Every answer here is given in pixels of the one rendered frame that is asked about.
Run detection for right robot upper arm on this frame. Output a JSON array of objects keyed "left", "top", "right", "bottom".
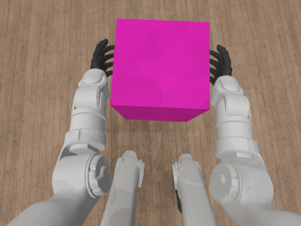
[{"left": 209, "top": 160, "right": 301, "bottom": 226}]

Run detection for right robot forearm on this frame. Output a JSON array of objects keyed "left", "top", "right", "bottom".
[{"left": 210, "top": 75, "right": 269, "bottom": 175}]

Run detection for carton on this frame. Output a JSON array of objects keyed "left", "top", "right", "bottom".
[{"left": 110, "top": 18, "right": 210, "bottom": 122}]

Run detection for robot left hand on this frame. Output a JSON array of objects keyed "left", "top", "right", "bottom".
[{"left": 90, "top": 39, "right": 115, "bottom": 77}]

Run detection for left robot forearm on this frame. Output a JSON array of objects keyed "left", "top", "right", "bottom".
[{"left": 52, "top": 68, "right": 110, "bottom": 186}]

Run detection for left robot upper arm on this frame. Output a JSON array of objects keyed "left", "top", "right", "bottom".
[{"left": 7, "top": 153, "right": 113, "bottom": 226}]

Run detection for robot right hand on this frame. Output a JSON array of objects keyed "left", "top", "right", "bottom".
[{"left": 210, "top": 44, "right": 232, "bottom": 86}]

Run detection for left robot thigh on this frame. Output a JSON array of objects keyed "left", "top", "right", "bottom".
[{"left": 100, "top": 155, "right": 145, "bottom": 226}]

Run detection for right robot foot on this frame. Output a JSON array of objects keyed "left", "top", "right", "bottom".
[{"left": 172, "top": 173, "right": 182, "bottom": 213}]

